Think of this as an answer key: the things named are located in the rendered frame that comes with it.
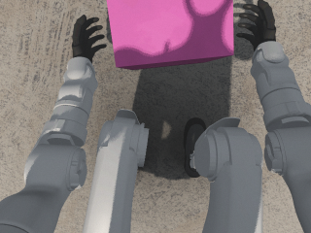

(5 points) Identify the robot left thigh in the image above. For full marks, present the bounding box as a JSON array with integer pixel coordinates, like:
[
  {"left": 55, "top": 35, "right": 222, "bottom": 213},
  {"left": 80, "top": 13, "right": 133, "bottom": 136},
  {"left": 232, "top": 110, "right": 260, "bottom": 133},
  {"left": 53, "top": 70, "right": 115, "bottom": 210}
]
[{"left": 82, "top": 116, "right": 149, "bottom": 233}]

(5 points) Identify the right robot upper arm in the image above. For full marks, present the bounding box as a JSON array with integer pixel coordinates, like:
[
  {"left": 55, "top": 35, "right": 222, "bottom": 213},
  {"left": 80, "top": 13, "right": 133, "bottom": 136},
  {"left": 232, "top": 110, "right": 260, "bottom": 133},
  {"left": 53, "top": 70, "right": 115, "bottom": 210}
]
[{"left": 263, "top": 126, "right": 311, "bottom": 233}]

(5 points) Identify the right robot forearm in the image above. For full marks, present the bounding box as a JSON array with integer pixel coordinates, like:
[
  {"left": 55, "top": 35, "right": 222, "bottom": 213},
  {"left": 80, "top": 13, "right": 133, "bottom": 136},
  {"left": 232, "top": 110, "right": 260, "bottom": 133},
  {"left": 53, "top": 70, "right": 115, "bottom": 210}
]
[{"left": 250, "top": 41, "right": 311, "bottom": 132}]

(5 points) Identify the left robot forearm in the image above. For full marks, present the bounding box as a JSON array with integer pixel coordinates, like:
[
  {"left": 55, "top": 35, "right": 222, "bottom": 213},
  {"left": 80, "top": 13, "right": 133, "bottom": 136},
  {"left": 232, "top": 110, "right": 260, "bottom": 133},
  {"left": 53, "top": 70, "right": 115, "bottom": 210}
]
[{"left": 23, "top": 56, "right": 98, "bottom": 184}]

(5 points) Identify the robot right thigh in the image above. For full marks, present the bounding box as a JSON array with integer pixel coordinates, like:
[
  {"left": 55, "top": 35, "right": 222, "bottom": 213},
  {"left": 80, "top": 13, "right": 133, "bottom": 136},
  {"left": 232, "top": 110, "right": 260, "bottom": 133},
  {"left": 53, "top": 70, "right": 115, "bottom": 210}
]
[{"left": 199, "top": 126, "right": 263, "bottom": 233}]

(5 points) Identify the left robot upper arm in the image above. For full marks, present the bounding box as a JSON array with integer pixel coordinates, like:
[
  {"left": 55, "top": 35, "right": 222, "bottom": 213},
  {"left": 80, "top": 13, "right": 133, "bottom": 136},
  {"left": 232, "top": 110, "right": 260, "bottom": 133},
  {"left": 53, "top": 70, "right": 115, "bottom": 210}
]
[{"left": 0, "top": 144, "right": 87, "bottom": 233}]

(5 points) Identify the robot left hand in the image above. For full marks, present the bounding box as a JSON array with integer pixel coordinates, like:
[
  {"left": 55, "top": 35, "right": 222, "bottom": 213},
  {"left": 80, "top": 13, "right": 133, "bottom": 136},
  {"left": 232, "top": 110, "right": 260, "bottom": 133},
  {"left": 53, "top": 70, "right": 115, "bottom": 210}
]
[{"left": 72, "top": 15, "right": 107, "bottom": 63}]

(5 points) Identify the robot thigh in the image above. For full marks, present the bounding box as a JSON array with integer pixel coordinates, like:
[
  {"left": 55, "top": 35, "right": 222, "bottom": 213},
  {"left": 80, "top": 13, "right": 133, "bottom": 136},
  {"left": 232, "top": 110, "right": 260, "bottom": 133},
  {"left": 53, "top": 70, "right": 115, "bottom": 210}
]
[
  {"left": 199, "top": 126, "right": 263, "bottom": 233},
  {"left": 82, "top": 116, "right": 149, "bottom": 233}
]

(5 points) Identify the robot right hand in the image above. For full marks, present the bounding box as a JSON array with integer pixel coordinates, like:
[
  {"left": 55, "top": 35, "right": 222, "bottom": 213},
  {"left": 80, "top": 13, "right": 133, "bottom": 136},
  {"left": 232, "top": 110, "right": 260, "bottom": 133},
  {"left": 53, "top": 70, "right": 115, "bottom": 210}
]
[{"left": 236, "top": 0, "right": 277, "bottom": 51}]

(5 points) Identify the carton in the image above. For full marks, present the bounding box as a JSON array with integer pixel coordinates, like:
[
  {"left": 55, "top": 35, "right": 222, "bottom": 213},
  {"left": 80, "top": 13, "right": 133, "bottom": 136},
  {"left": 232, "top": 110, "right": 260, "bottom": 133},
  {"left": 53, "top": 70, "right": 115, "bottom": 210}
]
[{"left": 106, "top": 0, "right": 234, "bottom": 70}]

